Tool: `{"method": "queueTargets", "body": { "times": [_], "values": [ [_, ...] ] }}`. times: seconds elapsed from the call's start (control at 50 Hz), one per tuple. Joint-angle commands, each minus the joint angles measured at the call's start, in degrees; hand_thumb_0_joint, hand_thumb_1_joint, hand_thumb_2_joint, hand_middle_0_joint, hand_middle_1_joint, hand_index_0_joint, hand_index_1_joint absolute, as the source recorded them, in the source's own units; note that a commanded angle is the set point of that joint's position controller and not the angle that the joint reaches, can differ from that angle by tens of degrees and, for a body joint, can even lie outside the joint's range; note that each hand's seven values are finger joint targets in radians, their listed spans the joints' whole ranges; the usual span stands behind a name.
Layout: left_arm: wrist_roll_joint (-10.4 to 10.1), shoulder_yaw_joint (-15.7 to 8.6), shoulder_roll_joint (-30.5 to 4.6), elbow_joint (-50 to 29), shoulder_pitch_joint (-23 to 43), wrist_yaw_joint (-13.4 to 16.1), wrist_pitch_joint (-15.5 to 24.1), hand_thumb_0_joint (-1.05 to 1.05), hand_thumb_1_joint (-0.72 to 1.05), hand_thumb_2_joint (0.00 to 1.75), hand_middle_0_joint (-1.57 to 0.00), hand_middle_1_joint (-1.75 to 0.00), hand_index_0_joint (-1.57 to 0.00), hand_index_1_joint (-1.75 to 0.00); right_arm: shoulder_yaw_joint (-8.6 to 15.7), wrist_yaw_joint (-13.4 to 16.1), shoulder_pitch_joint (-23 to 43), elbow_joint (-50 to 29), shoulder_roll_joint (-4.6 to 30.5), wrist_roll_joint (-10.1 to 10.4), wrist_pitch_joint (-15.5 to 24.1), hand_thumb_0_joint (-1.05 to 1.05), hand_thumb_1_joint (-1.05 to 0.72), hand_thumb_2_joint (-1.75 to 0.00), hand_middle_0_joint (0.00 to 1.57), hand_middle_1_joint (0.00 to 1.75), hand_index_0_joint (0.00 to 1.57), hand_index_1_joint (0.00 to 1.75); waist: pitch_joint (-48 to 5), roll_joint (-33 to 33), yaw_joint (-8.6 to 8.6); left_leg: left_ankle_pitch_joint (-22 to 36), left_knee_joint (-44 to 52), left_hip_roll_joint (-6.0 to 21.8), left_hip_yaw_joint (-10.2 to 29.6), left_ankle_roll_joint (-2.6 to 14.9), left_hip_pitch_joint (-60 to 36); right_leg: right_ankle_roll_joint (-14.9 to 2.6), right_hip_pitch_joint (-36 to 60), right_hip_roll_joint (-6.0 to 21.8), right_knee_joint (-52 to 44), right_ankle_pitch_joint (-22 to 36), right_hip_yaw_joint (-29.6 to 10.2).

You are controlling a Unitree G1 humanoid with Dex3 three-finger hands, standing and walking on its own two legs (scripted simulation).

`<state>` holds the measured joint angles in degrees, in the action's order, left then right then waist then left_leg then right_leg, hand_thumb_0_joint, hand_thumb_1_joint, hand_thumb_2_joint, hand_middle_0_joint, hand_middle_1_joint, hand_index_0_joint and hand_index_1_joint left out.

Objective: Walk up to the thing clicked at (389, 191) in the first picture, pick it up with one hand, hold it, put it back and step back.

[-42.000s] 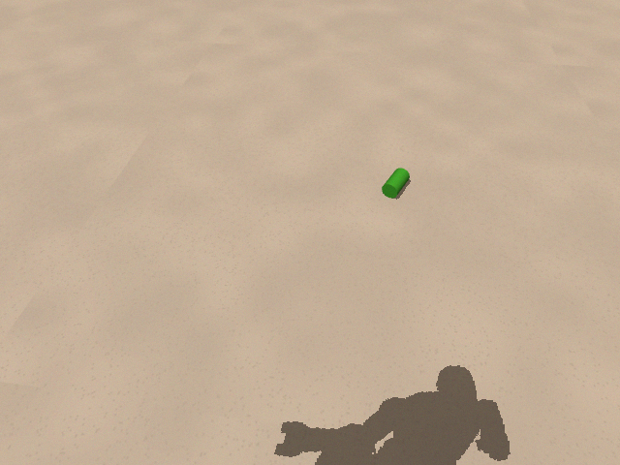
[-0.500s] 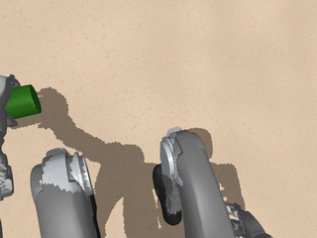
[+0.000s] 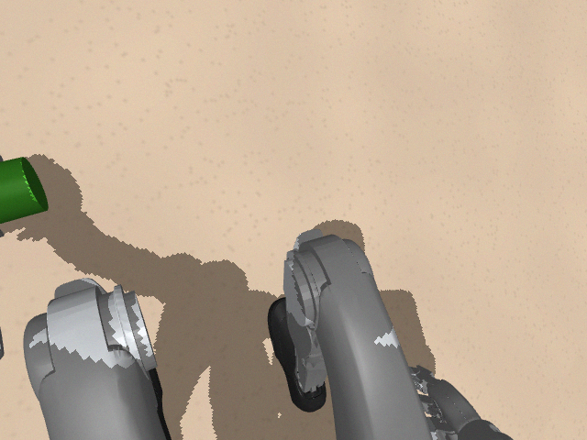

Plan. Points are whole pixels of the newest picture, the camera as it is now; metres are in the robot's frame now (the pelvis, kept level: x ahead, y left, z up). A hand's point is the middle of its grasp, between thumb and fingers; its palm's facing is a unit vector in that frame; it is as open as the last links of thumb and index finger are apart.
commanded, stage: rest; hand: left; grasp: from above
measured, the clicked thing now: out of the picture +0.43 +0.33 -0.25
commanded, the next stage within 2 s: open in 0.58 s
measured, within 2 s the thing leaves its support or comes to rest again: rests again in 1.00 s
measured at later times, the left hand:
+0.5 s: hand out of the picture +0.42 +0.33 -0.24, palm faces -0.44 -0.16 -0.88, open 10.4 cm
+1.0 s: hand out of the picture +0.42 +0.33 -0.24, palm faces -0.44 -0.16 -0.89, open 11.0 cm
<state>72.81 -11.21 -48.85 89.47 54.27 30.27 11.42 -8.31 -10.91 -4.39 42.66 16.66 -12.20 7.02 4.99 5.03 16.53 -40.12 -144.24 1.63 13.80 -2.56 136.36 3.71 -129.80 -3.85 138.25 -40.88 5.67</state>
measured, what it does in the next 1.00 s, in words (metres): stands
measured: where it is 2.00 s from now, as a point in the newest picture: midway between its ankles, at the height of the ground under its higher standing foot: (229, 398)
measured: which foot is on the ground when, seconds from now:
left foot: down 0.00-1.00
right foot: down 0.00-1.00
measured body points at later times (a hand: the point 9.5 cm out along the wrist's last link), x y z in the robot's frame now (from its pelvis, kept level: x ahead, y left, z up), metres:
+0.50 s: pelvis +0.00 +0.00 +0.00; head +0.26 +0.11 +0.34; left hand +0.44 +0.34 -0.19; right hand +0.06 -0.26 -0.08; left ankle +0.06 +0.14 -0.27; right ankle +0.10 -0.13 -0.27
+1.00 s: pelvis -0.01 +0.01 +0.00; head +0.26 +0.12 +0.34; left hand +0.44 +0.33 -0.19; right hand +0.06 -0.25 -0.07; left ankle +0.06 +0.14 -0.27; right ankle +0.10 -0.12 -0.27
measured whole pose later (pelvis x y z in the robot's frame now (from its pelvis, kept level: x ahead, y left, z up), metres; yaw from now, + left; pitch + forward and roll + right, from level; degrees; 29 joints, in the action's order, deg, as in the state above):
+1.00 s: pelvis -0.01 +0.01 +0.00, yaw -3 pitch +27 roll -13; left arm 72.4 -8.1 -55.5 99.5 57.5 35.9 12.7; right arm -14.5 -14.2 -3.9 41.2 18.6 -14.8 13.9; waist 8.0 7.8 19.2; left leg -39.8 -146.0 2.0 16.5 -2.0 135.0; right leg 4.6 -127.5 -5.1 137.4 -39.1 7.8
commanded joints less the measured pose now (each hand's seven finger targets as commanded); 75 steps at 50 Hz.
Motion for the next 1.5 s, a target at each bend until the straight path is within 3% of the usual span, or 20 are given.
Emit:
{"method": "queueTargets", "body": {
  "times": [0.0,0.16,0.2,0.34,0.36,0.42,0.44,0.54,0.56,0.6,0.62,0.66,0.74,0.8,0.92,1.18,1.26,1.32,1.34,1.48],
  "values": [
    [-1.16,-0.65,-16.07,-6.85,16.36,3.74,0.16,0.00,0.84,0.85,-1.19,-0.62,-1.18,-0.63,4.09,0.06,-11.88,0.42,16.48,-0.09,0.67,0.00,-0.89,-0.90,0.20,0.30,0.20,0.30,-42.07,-25.32,0.44,13.49,12.20,0.99,-8.30,3.27,-31.72,-4.87,20.37,-1.70,-12.86,18.08,7.21],
    [-0.56,-0.29,-16.82,-4.23,17.19,5.00,0.10,0.00,0.87,0.83,-1.20,-0.62,-1.20,-0.62,3.00,-0.56,-11.41,-0.01,17.77,-0.89,1.98,0.00,-0.89,-0.90,0.20,0.30,0.20,0.30,-38.53,-26.42,1.91,13.06,12.23,1.04,-7.73,2.88,-31.62,-4.98,19.23,-1.79,-12.23,17.24,8.39],
    [-0.41,-2.10,-19.65,-3.83,16.83,5.45,0.34,0.00,0.86,0.81,-1.20,-0.60,-1.19,-0.61,2.91,-0.62,-11.29,-0.13,18.28,-1.17,2.24,0.00,-0.90,-0.90,0.20,0.30,0.20,0.30,-38.56,-26.20,1.52,12.04,12.18,1.07,-7.54,2.99,-30.77,-4.96,19.43,-1.86,-12.43,16.51,8.45],
    [-0.26,-0.21,-19.09,-1.80,17.00,5.83,0.66,0.00,0.88,0.81,-1.20,-0.61,-1.20,-0.62,1.90,-1.14,-10.67,-0.38,18.43,-2.02,3.30,0.00,-0.90,-0.90,0.20,0.30,0.20,0.30,-37.00,-27.11,2.75,11.44,12.04,1.32,-7.05,2.92,-30.52,-4.76,19.55,-2.04,-12.29,16.31,8.92],
    [-0.23,-1.58,-20.49,-1.52,16.14,6.08,0.70,0.00,0.86,0.83,-1.20,-0.61,-1.19,-0.62,1.99,-1.10,-11.09,0.15,18.60,-2.15,3.30,0.00,-0.90,-0.90,0.20,0.30,0.20,0.30,-37.51,-26.79,2.30,11.66,12.14,1.42,-6.98,2.98,-30.63,-4.67,20.18,-2.19,-12.59,16.71,8.85],
    [-0.82,1.88,-16.91,-0.66,17.10,5.72,0.81,0.00,0.86,0.81,-1.19,-0.61,-1.19,-0.61,1.20,-1.51,-10.24,-0.49,18.17,-2.26,4.05,0.00,-0.90,-0.90,0.20,0.30,0.20,0.30,-35.85,-25.72,3.30,10.71,11.95,1.36,-6.70,3.07,-29.74,-4.57,19.44,-2.29,-12.83,15.86,9.17],
    [-1.00,0.42,-19.02,-0.50,16.06,6.13,0.89,0.00,0.83,0.82,-1.19,-0.60,-1.18,-0.61,1.35,-1.36,-9.90,-0.16,18.57,-2.06,4.05,0.00,-0.90,-0.90,0.20,0.30,0.20,0.30,-36.75,-25.30,2.71,10.92,11.95,1.61,-6.46,3.16,-29.97,-4.55,20.25,-2.57,-13.12,16.18,8.98],
    [-0.83,1.18,-19.04,1.45,16.33,6.91,0.81,0.00,0.79,0.79,-1.14,-0.60,-1.14,-0.61,0.57,-1.79,-10.17,-0.25,19.01,-2.15,4.53,0.00,-0.90,-0.90,0.20,0.30,0.20,0.30,-36.15,-25.85,3.28,12.57,12.28,1.62,-5.96,2.74,-30.90,-4.68,19.92,-2.47,-11.76,17.35,9.76],
    [-0.84,3.28,-16.77,2.11,16.67,6.60,0.69,0.00,0.78,0.77,-1.13,-0.60,-1.13,-0.60,0.32,-1.99,-10.14,-0.02,18.48,-2.26,4.77,0.00,-0.90,-0.90,0.20,0.30,0.20,0.30,-35.18,-25.88,3.73,12.22,12.01,1.62,-6.06,2.83,-30.47,-4.62,19.30,-2.56,-12.05,17.12,9.53],
    [-1.29,1.14,-19.66,2.68,16.59,7.25,0.87,0.00,0.77,0.78,-1.13,-0.59,-1.12,-0.60,0.08,-1.90,-10.27,-0.29,19.63,-2.25,4.99,0.00,-0.90,-0.90,0.20,0.30,0.20,0.30,-35.04,-24.55,3.91,12.11,11.74,1.67,-5.85,3.13,-29.40,-4.37,20.56,-2.56,-12.69,17.32,9.57],
    [-1.08,2.71,-18.18,3.30,16.90,7.00,0.81,0.00,0.74,0.75,-1.11,-0.58,-1.11,-0.58,-0.11,-2.03,-10.17,-0.53,19.15,-2.25,5.34,0.00,-0.90,-0.90,0.20,0.30,0.20,0.30,-33.82,-24.73,4.13,11.50,11.37,1.62,-6.21,3.23,-28.83,-4.33,20.30,-2.57,-12.75,17.10,9.20],
    [-0.99,1.20,-20.14,4.20,16.03,7.31,0.84,0.00,0.77,0.76,-1.14,-0.57,-1.13,-0.58,-0.20,-2.16,-11.02,0.00,19.73,-2.73,5.56,0.00,-0.90,-0.90,0.20,0.30,0.20,0.30,-33.64,-24.03,4.10,11.14,11.60,1.73,-6.01,3.31,-28.49,-4.21,21.11,-2.78,-13.37,16.71,9.34],
    [-1.30,4.42,-17.71,3.16,17.92,7.06,1.15,0.00,0.45,0.71,-0.82,-0.61,-0.81,-0.61,-0.66,-2.45,-9.86,-0.76,19.41,-2.19,6.49,0.00,-0.89,-0.90,0.20,0.30,0.20,0.30,-32.99,-25.26,4.34,8.76,12.46,1.67,-5.58,2.96,-29.62,-4.61,19.23,-2.75,-13.02,14.08,9.87],
    [-1.46,2.15,-19.99,3.16,16.81,7.67,1.25,0.00,0.21,0.70,-0.62,-0.62,-0.62,-0.63,-0.50,-2.57,-10.10,-0.80,20.13,-2.27,6.72,0.00,-0.89,-0.90,0.20,0.30,0.20,0.30,-34.56,-24.82,3.79,10.47,12.57,1.76,-5.37,2.91,-29.81,-4.53,20.98,-2.90,-13.08,15.61,9.97],
    [-1.43,2.78,-20.18,3.66,18.61,8.38,1.37,0.00,-0.18,0.73,-0.39,-0.69,-0.39,-0.69,-1.01,-2.78,-9.74,-0.86,20.15,-2.12,7.23,0.00,-0.89,-0.90,0.20,0.30,0.20,0.30,-33.08,-24.34,4.79,9.34,11.83,1.86,-5.47,3.18,-28.24,-4.32,20.52,-2.88,-13.31,15.18,9.70],
    [-2.51,3.08,-19.42,2.44,16.89,7.51,-0.57,0.00,-0.43,0.90,-0.18,-0.88,-0.17,-0.89,-1.12,-3.26,-8.71,-1.46,20.34,-2.20,7.37,0.00,-0.89,-0.90,0.20,0.30,0.20,0.30,-33.92,-27.76,3.63,10.30,14.00,1.82,-4.74,2.41,-30.41,-4.83,19.78,-2.65,-12.58,15.50,10.38],
    [-2.55,4.53,-17.90,1.51,17.66,6.67,-0.45,0.00,-0.48,0.96,-0.13,-0.93,-0.12,-0.94,-1.12,-3.44,-9.43,-1.73,20.19,-2.17,7.51,0.00,-0.89,-0.90,0.20,0.30,0.20,0.30,-33.26,-26.92,4.89,11.18,12.76,1.73,-5.24,2.72,-30.03,-4.56,20.17,-2.80,-12.88,16.55,9.97],
    [-2.60,1.40,-22.00,3.09,15.97,6.88,-0.36,0.00,-0.53,0.99,-0.09,-0.96,-0.08,-0.97,-0.82,-3.33,-10.94,-0.54,20.82,-2.04,7.39,0.00,-0.89,-0.90,0.20,0.30,0.20,0.30,-33.54,-25.05,4.56,11.38,11.86,1.91,-5.46,3.17,-28.92,-4.28,21.57,-2.80,-13.26,17.10,9.62],
    [-2.69,3.74,-18.31,1.80,16.26,6.39,-0.33,0.00,-0.54,1.01,-0.08,-0.97,-0.07,-0.98,-1.18,-3.46,-10.24,-2.06,20.24,-2.04,7.59,0.00,-0.89,-0.90,0.20,0.30,0.20,0.30,-34.06,-26.00,4.37,12.76,12.59,1.71,-5.49,2.82,-30.17,-4.44,21.89,-2.79,-13.15,17.84,9.62],
    [-3.00,3.39,-18.82,1.13,15.94,6.09,0.43,0.00,-0.55,1.03,-0.07,-1.00,-0.06,-1.01,-1.19,-3.13,-9.71,-1.86,19.98,-1.96,7.31,0.00,-0.89,-0.90,0.20,0.30,0.20,0.30,-35.57,-26.57,3.71,12.41,12.70,1.98,-5.31,2.72,-30.64,-4.56,22.62,-3.05,-13.40,17.56,9.73]
  ]
}}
